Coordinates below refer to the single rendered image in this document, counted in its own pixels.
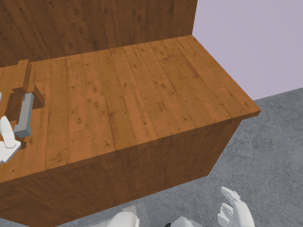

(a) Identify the counter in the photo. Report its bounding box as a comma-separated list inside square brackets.
[0, 0, 261, 227]

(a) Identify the robot right hand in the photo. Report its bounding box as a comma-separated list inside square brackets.
[218, 186, 255, 227]

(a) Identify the tap lever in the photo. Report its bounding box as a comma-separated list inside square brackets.
[13, 93, 34, 138]

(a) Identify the robot left thigh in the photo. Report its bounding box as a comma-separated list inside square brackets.
[106, 211, 140, 227]

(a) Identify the robot left hand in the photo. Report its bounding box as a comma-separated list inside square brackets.
[0, 92, 21, 165]

